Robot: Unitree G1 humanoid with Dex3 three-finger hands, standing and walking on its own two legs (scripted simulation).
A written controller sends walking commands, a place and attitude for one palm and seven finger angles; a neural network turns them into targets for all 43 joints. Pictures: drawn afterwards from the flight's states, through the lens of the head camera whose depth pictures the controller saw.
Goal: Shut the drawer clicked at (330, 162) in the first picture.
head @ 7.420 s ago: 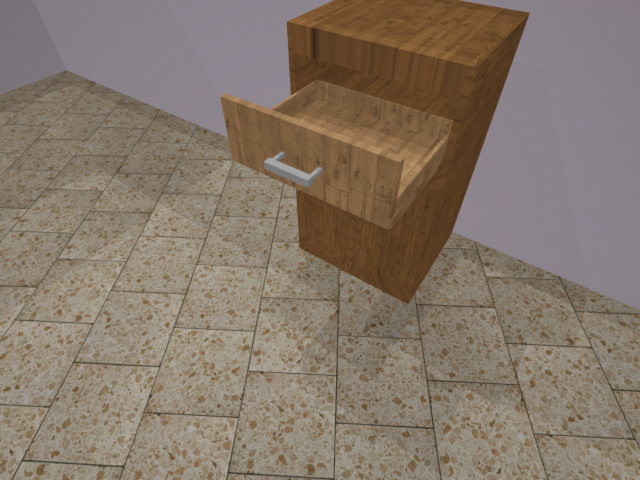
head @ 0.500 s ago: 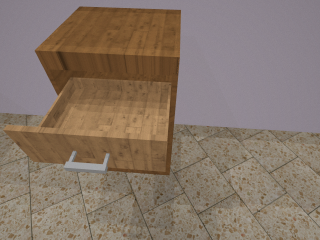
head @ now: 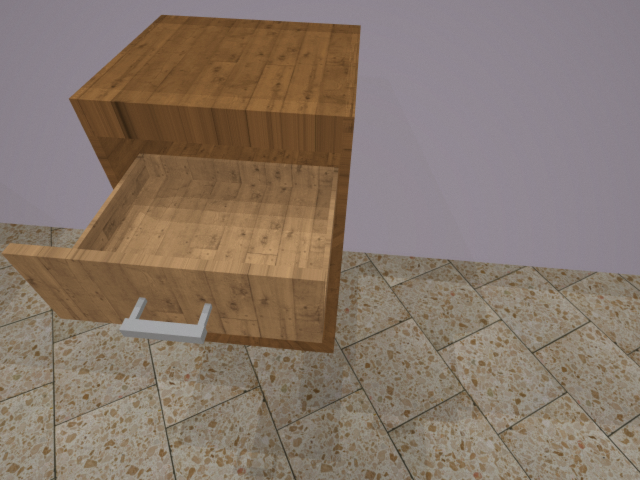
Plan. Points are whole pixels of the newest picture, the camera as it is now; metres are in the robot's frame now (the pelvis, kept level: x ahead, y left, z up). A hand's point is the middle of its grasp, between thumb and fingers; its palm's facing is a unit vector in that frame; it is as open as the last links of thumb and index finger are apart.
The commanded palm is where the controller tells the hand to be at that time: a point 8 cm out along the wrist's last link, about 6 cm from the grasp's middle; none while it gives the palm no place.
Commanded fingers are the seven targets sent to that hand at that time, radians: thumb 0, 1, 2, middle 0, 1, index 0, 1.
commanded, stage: look again from close up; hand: left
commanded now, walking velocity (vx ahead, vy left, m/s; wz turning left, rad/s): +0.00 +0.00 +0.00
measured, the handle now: (168, 319) +0.35 +0.26 -0.05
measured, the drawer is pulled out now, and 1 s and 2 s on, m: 0.30 0.30 0.30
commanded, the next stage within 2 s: come to a stop and stand still in 0.52 s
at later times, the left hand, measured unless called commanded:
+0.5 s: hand out of the picture +0.03 +0.20 -0.17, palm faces +0.03 -0.97 -0.23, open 7.4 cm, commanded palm none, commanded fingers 0.00 0.90 0.90 -0.20 -0.30 -0.20 -0.30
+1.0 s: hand out of the picture +0.03 +0.19 -0.18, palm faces +0.04 -0.97 -0.22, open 7.4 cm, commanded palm none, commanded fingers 0.00 0.90 0.90 -0.20 -0.30 -0.20 -0.30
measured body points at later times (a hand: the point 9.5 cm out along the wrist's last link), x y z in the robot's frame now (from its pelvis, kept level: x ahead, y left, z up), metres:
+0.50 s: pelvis +0.01 +0.02 -0.01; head +0.03 +0.01 +0.44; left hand +0.03 +0.25 -0.15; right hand +0.02 -0.20 -0.17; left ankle +0.00 +0.12 -0.74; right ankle +0.00 -0.11 -0.74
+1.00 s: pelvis +0.02 +0.02 -0.01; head +0.03 +0.01 +0.44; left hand +0.02 +0.25 -0.16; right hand +0.06 -0.21 -0.17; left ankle +0.00 +0.12 -0.74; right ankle +0.00 -0.11 -0.74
